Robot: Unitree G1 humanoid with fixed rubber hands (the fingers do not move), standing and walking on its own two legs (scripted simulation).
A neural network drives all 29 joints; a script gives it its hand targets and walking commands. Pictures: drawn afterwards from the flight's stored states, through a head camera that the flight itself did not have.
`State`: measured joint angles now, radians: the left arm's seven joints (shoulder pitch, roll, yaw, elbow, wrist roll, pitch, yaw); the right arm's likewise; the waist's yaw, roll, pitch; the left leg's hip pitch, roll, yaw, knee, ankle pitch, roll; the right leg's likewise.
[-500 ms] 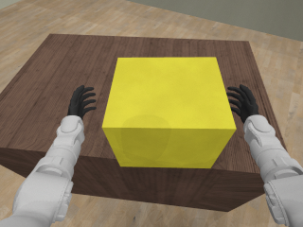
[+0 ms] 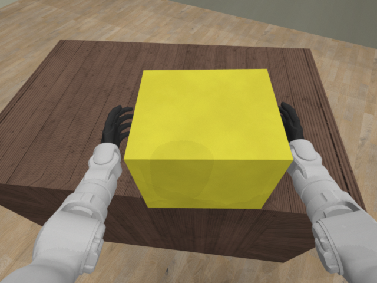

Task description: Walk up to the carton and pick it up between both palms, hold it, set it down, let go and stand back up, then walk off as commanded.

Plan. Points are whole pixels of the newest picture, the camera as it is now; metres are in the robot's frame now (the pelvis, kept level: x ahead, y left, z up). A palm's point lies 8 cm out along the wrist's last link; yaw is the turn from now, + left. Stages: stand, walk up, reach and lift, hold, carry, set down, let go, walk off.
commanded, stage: reach and lift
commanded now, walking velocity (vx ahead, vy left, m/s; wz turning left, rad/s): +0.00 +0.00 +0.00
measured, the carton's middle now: (204, 142) +0.43 -0.01 +0.02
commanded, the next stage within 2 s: none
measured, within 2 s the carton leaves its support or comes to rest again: leaves its support in 1.12 s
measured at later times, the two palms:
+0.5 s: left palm (119, 142) +0.41 +0.19 +0.05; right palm (289, 137) +0.42 -0.20 +0.05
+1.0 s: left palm (120, 142) +0.41 +0.18 +0.05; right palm (286, 137) +0.42 -0.19 +0.05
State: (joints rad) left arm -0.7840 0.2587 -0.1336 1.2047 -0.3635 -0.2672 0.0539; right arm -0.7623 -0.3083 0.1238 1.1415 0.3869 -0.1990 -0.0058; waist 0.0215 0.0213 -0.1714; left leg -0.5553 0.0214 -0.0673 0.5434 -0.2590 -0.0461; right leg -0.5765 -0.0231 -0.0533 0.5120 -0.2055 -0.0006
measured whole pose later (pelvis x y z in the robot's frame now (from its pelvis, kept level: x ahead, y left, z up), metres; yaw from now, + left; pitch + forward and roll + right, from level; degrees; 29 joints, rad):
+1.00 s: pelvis +0.00 +0.00 +0.00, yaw +0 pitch +16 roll -1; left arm -0.79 0.19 -0.07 1.26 -0.30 -0.35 0.08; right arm -0.78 -0.26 0.05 1.16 0.29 -0.21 -0.06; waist 0.02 0.02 -0.17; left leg -0.56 0.02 -0.07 0.55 -0.26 -0.05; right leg -0.58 -0.02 -0.05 0.51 -0.21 0.00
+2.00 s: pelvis +0.00 +0.01 +0.02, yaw +0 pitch +11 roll -1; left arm -0.64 0.18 0.01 0.85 -0.19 -0.01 0.12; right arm -0.67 -0.23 0.00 0.91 0.22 0.02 -0.11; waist -0.02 0.02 -0.24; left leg -0.38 0.02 -0.07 0.38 -0.18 -0.04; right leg -0.38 -0.02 -0.05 0.30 -0.10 0.00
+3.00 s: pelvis -0.01 +0.01 +0.02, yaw +0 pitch +5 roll -1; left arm -0.63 0.16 0.19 0.44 0.01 0.52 0.02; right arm -0.68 -0.21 -0.04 0.65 0.23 0.39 -0.13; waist -0.05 0.02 -0.22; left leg -0.27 0.02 -0.07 0.35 -0.17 -0.02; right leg -0.26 -0.02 -0.05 0.25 -0.08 0.01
